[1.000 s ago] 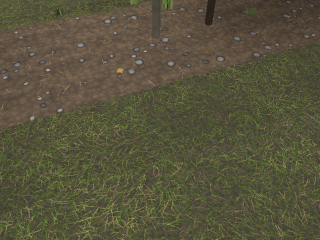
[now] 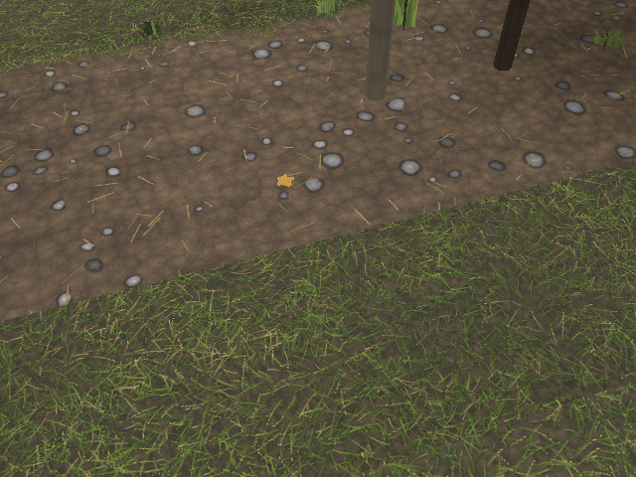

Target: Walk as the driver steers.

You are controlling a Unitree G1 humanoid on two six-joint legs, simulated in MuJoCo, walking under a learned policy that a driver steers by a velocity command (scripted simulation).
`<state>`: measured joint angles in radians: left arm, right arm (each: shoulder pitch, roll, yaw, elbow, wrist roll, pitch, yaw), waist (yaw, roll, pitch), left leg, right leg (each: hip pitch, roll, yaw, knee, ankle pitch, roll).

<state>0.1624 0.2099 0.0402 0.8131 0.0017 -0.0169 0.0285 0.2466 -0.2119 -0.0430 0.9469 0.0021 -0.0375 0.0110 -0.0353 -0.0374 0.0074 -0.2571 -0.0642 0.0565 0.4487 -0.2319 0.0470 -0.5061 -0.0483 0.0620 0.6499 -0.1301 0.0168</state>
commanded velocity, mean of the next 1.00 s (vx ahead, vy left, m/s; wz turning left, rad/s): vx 0.44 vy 0.00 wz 0.35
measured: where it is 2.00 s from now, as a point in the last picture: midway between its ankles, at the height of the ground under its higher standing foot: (230, 304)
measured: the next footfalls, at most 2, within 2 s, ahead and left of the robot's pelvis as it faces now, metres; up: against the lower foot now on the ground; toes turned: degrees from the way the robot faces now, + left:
right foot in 0.04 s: +0.11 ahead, -0.11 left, +0.00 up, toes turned +0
left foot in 0.56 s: +0.32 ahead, +0.14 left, +0.00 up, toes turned +10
